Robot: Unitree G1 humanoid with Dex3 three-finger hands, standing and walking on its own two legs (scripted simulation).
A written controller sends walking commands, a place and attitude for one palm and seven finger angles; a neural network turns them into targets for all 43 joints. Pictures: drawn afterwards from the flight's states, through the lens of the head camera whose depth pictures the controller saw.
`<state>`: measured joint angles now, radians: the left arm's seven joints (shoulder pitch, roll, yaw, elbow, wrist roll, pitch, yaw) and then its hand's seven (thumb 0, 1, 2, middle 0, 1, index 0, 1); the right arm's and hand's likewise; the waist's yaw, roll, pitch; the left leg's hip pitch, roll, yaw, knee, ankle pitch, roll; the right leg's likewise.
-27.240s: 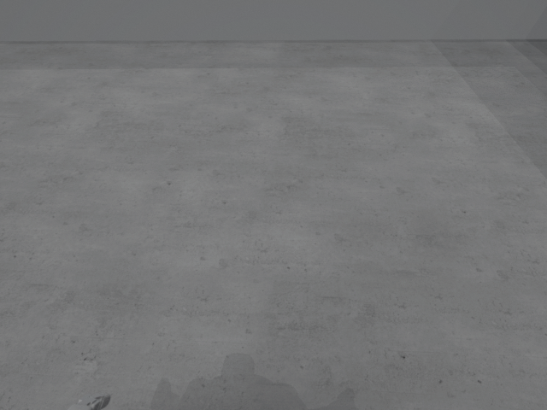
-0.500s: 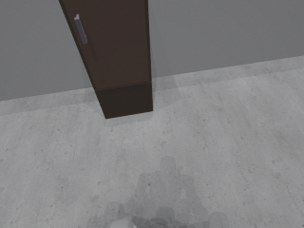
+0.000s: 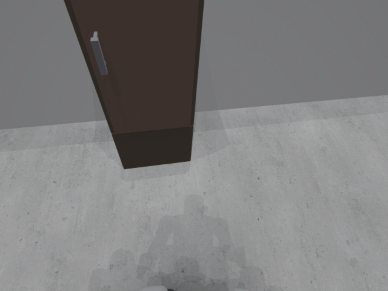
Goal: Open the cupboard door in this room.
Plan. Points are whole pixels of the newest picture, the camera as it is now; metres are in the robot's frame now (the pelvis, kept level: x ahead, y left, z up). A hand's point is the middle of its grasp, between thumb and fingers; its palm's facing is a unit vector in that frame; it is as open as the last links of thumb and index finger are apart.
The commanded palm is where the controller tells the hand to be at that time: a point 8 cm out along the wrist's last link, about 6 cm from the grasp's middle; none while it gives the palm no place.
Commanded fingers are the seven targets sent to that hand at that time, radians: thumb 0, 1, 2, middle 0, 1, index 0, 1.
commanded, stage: turn to face it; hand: left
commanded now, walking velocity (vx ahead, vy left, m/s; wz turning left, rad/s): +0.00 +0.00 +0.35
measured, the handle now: (100, 53) +0.76 +0.36 +0.02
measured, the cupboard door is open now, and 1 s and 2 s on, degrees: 0 0 0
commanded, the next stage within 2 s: take the last steps up to it in 0.30 s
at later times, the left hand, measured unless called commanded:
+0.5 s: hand out of the picture +0.06 +0.14 -0.15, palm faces +0.19 -0.95 -0.25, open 7.3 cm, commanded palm none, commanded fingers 0.00 0.90 0.90 -0.20 -0.30 -0.20 -0.30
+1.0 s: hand out of the picture +0.10 +0.19 -0.17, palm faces +0.25 -0.95 -0.18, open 7.4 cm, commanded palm none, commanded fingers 0.00 0.90 0.90 -0.20 -0.30 -0.20 -0.30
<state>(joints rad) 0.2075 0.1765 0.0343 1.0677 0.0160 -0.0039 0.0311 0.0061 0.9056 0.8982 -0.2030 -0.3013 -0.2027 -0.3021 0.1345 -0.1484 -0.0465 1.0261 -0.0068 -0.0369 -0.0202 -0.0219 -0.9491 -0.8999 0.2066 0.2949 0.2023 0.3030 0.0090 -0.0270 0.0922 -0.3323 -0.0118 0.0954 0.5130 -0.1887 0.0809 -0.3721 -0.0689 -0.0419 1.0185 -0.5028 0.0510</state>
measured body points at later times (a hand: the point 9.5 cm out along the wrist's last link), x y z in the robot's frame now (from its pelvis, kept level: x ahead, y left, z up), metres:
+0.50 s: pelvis +0.04 -0.05 +0.01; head +0.07 -0.07 +0.45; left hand +0.05 +0.19 -0.14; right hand +0.11 -0.29 -0.16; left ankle -0.01 +0.08 -0.67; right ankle +0.05 -0.15 -0.73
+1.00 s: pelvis +0.12 +0.00 +0.00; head +0.15 +0.01 +0.45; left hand +0.08 +0.24 -0.15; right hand +0.14 -0.23 -0.15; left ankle -0.01 +0.09 -0.73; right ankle +0.22 -0.11 -0.69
